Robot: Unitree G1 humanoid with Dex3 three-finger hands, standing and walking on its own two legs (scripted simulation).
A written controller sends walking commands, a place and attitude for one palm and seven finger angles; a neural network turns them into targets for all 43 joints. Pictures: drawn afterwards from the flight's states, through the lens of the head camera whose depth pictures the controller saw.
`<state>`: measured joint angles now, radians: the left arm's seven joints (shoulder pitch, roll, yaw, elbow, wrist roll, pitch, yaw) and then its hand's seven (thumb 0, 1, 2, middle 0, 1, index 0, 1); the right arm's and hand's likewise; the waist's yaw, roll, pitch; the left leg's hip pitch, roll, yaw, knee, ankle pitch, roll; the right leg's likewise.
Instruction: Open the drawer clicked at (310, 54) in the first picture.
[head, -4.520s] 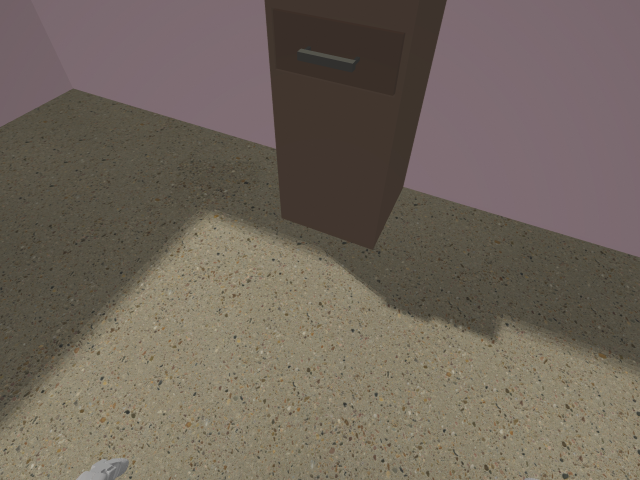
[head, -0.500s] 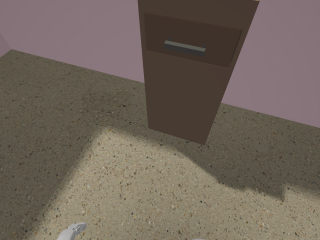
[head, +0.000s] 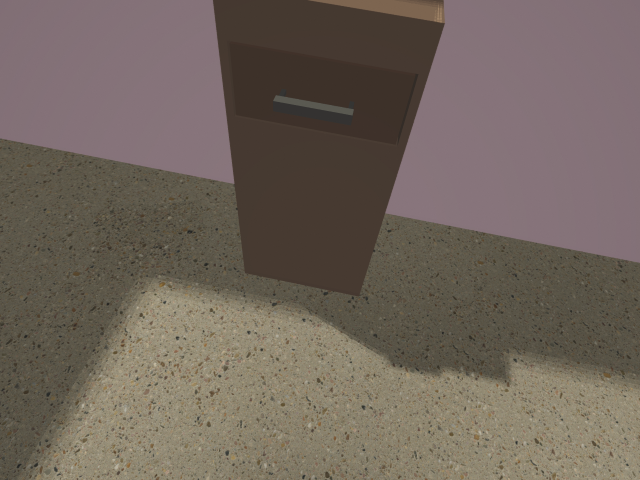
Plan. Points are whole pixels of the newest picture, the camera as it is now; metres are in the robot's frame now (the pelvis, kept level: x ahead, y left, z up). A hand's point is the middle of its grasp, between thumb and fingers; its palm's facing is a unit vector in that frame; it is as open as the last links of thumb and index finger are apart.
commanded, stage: take the last steps up to it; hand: left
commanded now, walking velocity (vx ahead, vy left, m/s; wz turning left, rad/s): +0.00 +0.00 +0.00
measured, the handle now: (315, 104) +0.83 +0.07 +0.01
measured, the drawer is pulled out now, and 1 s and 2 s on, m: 0.00 0.00 0.00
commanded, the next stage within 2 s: come to a stop and stand still in 0.96 s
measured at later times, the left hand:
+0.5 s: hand out of the picture +0.11 +0.13 -0.15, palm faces -0.03 -0.98 -0.21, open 7.2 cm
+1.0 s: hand (213, 413) +0.23 +0.17 -0.17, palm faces -0.04 -0.99 -0.15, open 7.4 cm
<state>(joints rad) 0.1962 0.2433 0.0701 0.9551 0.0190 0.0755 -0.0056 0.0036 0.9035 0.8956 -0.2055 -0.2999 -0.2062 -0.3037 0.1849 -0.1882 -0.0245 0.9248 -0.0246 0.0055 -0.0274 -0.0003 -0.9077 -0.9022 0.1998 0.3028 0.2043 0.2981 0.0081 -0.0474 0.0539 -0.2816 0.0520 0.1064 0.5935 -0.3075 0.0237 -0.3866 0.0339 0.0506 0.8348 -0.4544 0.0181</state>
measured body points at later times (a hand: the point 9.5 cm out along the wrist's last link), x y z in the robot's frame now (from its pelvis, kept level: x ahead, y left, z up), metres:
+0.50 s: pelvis +0.05 -0.05 +0.01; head +0.05 -0.06 +0.46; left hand +0.11 +0.19 -0.14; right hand -0.02 -0.28 -0.15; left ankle +0.04 +0.08 -0.68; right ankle +0.01 -0.14 -0.73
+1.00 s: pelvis +0.22 +0.00 +0.01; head +0.24 +0.01 +0.45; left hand +0.24 +0.22 -0.16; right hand +0.27 -0.24 -0.14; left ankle +0.26 +0.08 -0.73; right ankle +0.19 -0.12 -0.66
